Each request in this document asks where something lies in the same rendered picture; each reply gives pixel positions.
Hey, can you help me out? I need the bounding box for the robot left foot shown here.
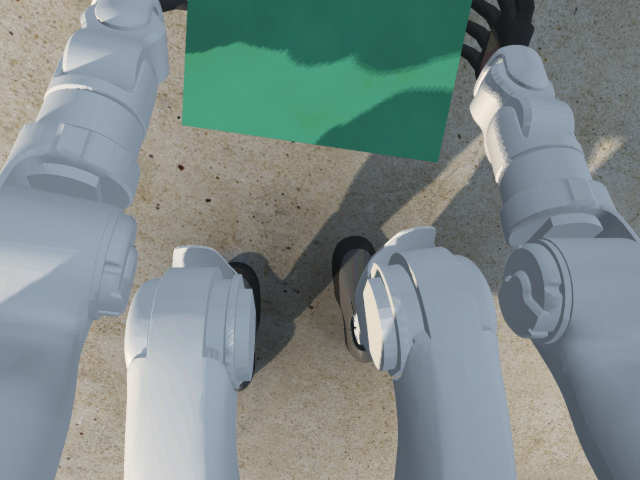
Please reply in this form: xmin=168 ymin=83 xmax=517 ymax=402
xmin=228 ymin=262 xmax=261 ymax=392

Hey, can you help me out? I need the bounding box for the robot left forearm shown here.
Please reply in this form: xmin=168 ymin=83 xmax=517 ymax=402
xmin=0 ymin=0 xmax=169 ymax=209

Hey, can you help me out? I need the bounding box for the left robot thigh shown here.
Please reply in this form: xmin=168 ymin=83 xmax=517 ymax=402
xmin=124 ymin=267 xmax=256 ymax=480

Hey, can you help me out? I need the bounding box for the right robot upper arm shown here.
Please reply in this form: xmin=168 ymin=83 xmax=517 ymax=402
xmin=498 ymin=238 xmax=640 ymax=480

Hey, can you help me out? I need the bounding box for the carton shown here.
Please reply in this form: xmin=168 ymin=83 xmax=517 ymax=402
xmin=182 ymin=0 xmax=472 ymax=163

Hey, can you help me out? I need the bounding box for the robot right forearm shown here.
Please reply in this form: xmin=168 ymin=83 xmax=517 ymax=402
xmin=470 ymin=45 xmax=640 ymax=249

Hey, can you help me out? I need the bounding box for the robot right hand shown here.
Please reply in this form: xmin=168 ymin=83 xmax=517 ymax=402
xmin=461 ymin=0 xmax=535 ymax=80

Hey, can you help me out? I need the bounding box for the left robot upper arm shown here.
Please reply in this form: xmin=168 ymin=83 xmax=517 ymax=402
xmin=0 ymin=184 xmax=138 ymax=480

